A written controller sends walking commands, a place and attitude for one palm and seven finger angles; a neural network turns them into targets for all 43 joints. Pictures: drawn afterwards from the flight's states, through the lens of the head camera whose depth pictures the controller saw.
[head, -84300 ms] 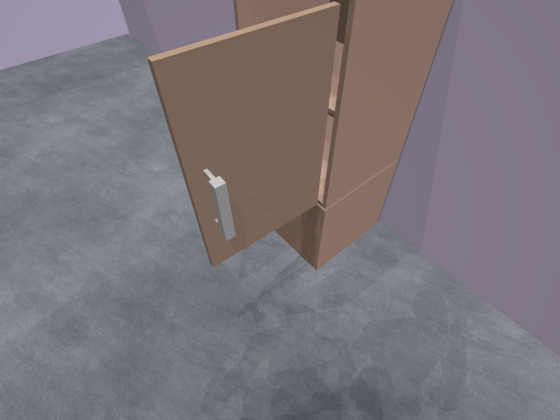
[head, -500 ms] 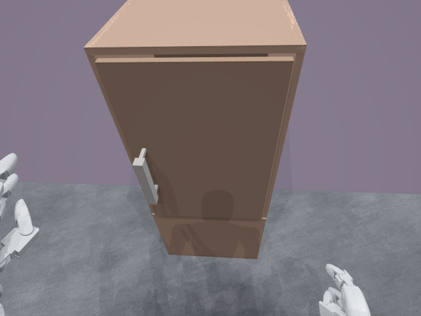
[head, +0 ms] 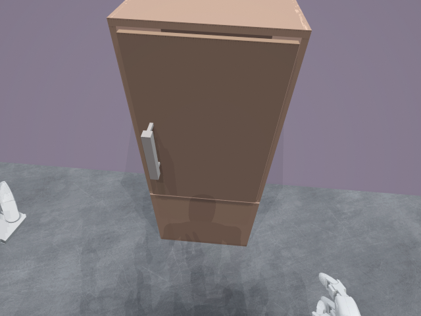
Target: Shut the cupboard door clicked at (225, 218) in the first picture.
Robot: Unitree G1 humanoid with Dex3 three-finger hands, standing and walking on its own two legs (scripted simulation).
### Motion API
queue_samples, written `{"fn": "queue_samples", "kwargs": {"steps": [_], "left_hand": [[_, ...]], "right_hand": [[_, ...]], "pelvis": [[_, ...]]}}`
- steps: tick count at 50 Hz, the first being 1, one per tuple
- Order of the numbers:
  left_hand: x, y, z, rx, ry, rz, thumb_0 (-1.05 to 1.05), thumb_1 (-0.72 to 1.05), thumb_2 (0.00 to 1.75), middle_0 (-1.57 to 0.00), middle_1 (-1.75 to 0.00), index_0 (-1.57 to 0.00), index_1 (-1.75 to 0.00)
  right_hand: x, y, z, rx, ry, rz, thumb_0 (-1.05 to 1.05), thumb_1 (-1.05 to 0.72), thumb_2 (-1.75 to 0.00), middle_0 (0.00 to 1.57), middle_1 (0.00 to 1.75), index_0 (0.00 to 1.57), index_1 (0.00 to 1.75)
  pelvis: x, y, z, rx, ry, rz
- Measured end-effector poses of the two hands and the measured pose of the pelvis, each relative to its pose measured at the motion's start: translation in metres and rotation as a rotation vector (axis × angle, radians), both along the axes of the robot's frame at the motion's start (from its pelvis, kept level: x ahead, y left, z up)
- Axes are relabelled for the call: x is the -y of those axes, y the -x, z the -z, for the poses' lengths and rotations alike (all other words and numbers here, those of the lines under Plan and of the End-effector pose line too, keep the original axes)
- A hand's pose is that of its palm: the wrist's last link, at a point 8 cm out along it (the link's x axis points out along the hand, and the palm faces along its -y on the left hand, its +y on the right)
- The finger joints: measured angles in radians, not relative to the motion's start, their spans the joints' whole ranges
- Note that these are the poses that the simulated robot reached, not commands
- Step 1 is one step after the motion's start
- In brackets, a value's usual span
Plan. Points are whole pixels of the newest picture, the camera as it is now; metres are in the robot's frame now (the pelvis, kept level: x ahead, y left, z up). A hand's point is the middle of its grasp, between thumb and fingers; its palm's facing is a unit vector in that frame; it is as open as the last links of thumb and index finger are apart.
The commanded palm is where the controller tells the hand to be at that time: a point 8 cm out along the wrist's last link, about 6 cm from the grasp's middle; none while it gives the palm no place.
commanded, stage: step back with the hand held close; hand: left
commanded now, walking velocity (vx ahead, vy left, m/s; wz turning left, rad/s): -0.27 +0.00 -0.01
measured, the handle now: (153, 151) +0.57 +0.21 -0.07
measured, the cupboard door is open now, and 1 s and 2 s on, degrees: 0 0 0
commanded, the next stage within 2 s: stop stepping back and stand still in 0.54 s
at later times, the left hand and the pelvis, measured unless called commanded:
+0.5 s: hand out of the picture +0.11 +0.27 +0.18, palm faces +0.49 -0.77 -0.42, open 7.4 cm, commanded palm +0.05 +0.31 +0.19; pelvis -0.07 +0.00 +0.00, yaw +4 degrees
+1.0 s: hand out of the picture +0.04 +0.26 +0.18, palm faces +0.40 -0.81 -0.42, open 7.4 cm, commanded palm -0.02 +0.30 +0.19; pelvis -0.16 +0.00 +0.00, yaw -1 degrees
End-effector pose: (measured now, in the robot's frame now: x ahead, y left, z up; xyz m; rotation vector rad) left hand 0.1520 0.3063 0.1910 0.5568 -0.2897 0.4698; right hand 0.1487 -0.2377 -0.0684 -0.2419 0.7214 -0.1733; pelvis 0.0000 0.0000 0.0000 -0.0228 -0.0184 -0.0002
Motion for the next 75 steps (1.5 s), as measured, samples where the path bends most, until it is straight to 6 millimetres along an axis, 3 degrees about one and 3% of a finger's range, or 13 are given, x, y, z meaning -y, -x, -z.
{"fn": "queue_samples", "kwargs": {"steps": [12, 20, 25, 33, 36, 40, 47, 53, 58, 64, 72, 73, 75], "left_hand": [[0.001, 0.022, -0.008, 0.025, -0.056, 0.072, 0.01, 0.89, 0.9, -0.21, -0.3, -0.21, -0.3], [-0.001, 0.064, -0.005, 0.028, -0.07, 0.013, 0.01, 0.89, 0.9, -0.21, -0.3, -0.21, -0.3], [0.005, 0.087, -0.002, 0.032, 0.003, 0.036, 0.01, 0.89, 0.9, -0.21, -0.3, -0.21, -0.3], [-0.03, 0.115, -0.007, 0.027, -0.04, 0.007, 0.01, 0.89, 0.9, -0.22, -0.3, -0.21, -0.3], [-0.032, 0.128, -0.008, 0.022, 0.008, -0.013, 0.01, 0.89, 0.9, -0.21, -0.3, -0.21, -0.3], [-0.016, 0.138, -0.005, 0.018, 0.075, 0.018, 0.01, 0.89, 0.9, -0.21, -0.3, -0.2, -0.3], [0.008, 0.145, -0.004, -0.011, 0.035, 0.122, 0.01, 0.89, 0.9, -0.21, -0.3, -0.21, -0.3], [-0.003, 0.152, -0.007, 0.045, 0.01, 0.116, 0.01, 0.89, 0.9, -0.21, -0.3, -0.21, -0.3], [-0.017, 0.146, -0.001, 0.067, 0.045, 0.064, 0.01, 0.89, 0.9, -0.21, -0.3, -0.21, -0.3], [-0.008, 0.158, -0.002, -0.025, 0.022, 0.081, 0.01, 0.89, 0.9, -0.21, -0.3, -0.2, -0.3], [-0.012, 0.172, -0.003, 0.025, 0.012, 0.055, 0.01, 0.89, 0.9, -0.21, -0.3, -0.21, -0.3], [-0.015, 0.167, 0.005, 0.0, 0.019, 0.042, 0.01, 0.89, 0.9, -0.21, -0.3, -0.21, -0.3], [-0.022, 0.153, 0.048, -0.186, 0.088, 0.015, 0.0, 0.89, 0.9, -0.21, -0.3, -0.2, -0.3]], "right_hand": [[0.006, 0.045, -0.002, -0.031, 0.034, 0.031, 0.01, -0.9, -0.9, 0.21, 0.3, 0.21, 0.3], [0.006, 0.048, 0.004, -0.018, 0.027, -0.043, 0.01, -0.9, -0.9, 0.21, 0.3, 0.21, 0.3], [-0.001, 0.051, -0.007, -0.023, 0.035, -0.068, 0.01, -0.9, -0.9, 0.21, 0.3, 0.21, 0.3], [-0.029, 0.063, -0.023, 0.05, 0.037, -0.089, 0.01, -0.9, -0.9, 0.21, 0.3, 0.21, 0.3], [-0.04, 0.076, -0.029, 0.063, 0.009, -0.107, 0.01, -0.9, -0.9, 0.21, 0.3, 0.21, 0.3], [-0.046, 0.098, -0.03, 0.066, -0.014, -0.126, 0.01, -0.9, -0.9, 0.21, 0.3, 0.21, 0.3], [-0.025, 0.151, -0.004, 0.001, -0.018, -0.059, 0.0, -0.9, -0.9, 0.21, 0.3, 0.21, 0.31], [0.002, 0.201, 0.011, -0.062, 0.026, 0.083, 0.01, -0.9, -0.9, 0.21, 0.3, 0.21, 0.3], [0.009, 0.22, 0.018, -0.107, 0.051, 0.133, 0.01, -0.9, -0.9, 0.21, 0.3, 0.2, 0.3], [-0.004, 0.216, 0.009, -0.088, 0.003, 0.081, 0.01, -0.91, -0.9, 0.2, 0.3, 0.2, 0.3], [-0.015, 0.181, 0.009, -0.02, 0.003, 0.02, 0.01, -0.9, -0.9, 0.21, 0.3, 0.21, 0.3], [-0.016, 0.176, 0.011, -0.009, -0.006, -0.008, 0.01, -0.9, -0.9, 0.21, 0.3, 0.21, 0.3], [-0.016, 0.166, 0.019, -0.021, -0.024, -0.066, 0.01, -0.9, -0.9, 0.21, 0.3, 0.21, 0.3]], "pelvis": [[-0.002, 0.032, 0.0, -0.016, 0.023, -0.031], [0.009, 0.055, 0.004, -0.029, 0.037, -0.054], [0.004, 0.07, -0.004, -0.031, 0.011, -0.069], [-0.01, 0.105, -0.007, -0.045, 0.052, -0.072], [-0.011, 0.115, -0.013, -0.064, 0.064, -0.038], [-0.008, 0.131, -0.016, -0.087, 0.053, -0.012], [-0.003, 0.163, -0.004, -0.053, 0.026, 0.015], [-0.009, 0.155, 0.006, 0.013, 0.024, 0.009], [-0.013, 0.155, 0.007, 0.014, 0.014, -0.001], [-0.008, 0.169, -0.003, -0.017, 0.008, -0.013], [-0.012, 0.163, 0.003, 0.023, 0.016, -0.005], [-0.013, 0.165, 0.004, 0.016, 0.017, -0.005], [-0.015, 0.172, 0.007, 0.009, 0.013, -0.001]]}}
